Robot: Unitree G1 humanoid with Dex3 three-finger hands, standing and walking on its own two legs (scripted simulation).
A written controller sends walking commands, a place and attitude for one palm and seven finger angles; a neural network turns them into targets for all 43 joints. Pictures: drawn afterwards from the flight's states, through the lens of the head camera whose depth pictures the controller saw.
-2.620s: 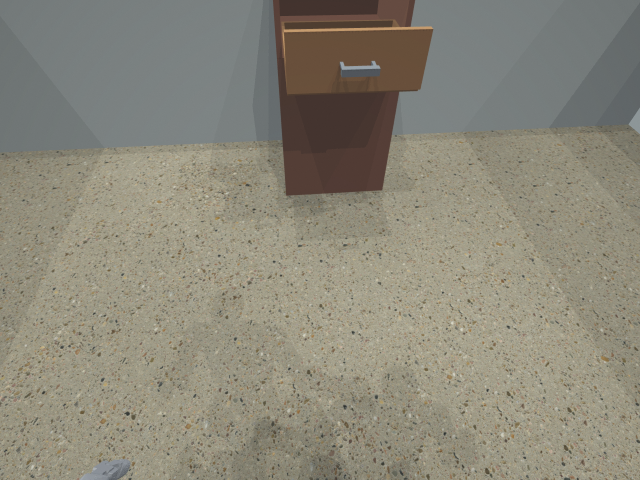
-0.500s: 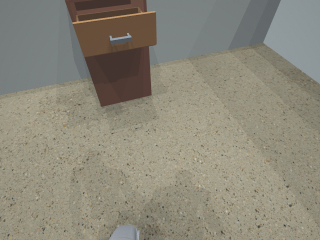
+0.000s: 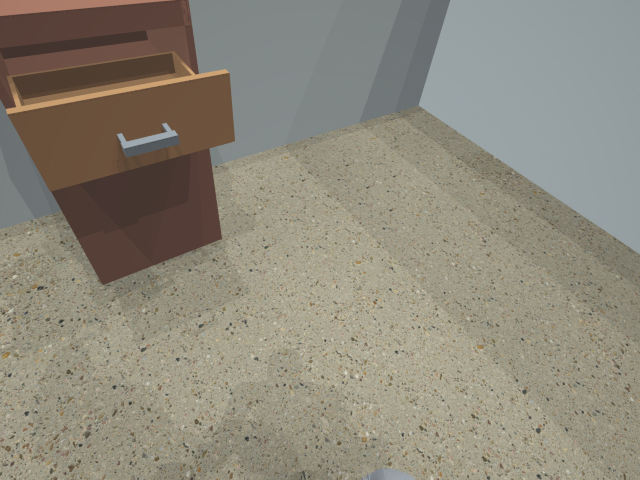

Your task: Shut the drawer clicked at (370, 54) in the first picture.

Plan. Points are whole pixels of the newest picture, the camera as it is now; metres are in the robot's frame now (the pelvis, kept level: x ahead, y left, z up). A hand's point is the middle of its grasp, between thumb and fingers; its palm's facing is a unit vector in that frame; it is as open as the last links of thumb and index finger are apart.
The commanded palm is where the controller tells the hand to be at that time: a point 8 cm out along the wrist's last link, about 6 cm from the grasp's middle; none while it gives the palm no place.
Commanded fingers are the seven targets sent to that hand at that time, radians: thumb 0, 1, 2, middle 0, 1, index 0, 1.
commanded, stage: walk to a spot facing it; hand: left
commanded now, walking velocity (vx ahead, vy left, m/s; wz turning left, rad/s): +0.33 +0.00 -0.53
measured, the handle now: (147, 138) +0.73 +0.43 -0.02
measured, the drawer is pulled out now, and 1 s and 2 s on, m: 0.28 0.28 0.28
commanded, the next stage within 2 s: turn to face it in 0.76 s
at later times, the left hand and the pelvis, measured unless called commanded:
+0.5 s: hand (291, 342) +0.38 +0.07 -0.18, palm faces -0.31 -0.94 -0.13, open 7.4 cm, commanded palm none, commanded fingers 0.00 0.90 0.90 -0.20 -0.30 -0.20 -0.30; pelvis +0.20 -0.04 -0.03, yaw -16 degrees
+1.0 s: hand (262, 311) +0.45 +0.14 -0.19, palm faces -0.31 -0.93 -0.20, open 7.4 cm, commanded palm none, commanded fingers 0.00 0.90 0.90 -0.20 -0.30 -0.20 -0.30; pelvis +0.39 -0.05 -0.01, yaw -26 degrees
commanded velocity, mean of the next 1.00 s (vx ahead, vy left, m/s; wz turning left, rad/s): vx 0.25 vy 0.00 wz -0.29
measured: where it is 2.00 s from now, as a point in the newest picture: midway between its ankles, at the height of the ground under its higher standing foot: (338, 445)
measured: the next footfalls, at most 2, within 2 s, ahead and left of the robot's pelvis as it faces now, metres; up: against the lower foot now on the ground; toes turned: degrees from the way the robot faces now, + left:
right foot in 0.48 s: +0.30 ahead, -0.14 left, +0.00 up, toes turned -23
left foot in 0.94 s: +0.52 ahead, +0.01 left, +0.00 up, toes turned -17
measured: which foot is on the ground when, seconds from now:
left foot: down 0.00-0.48, up 0.50-0.92, down 0.94-1.00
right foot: up 0.00-0.46, down 0.48-0.94, up 0.96-1.00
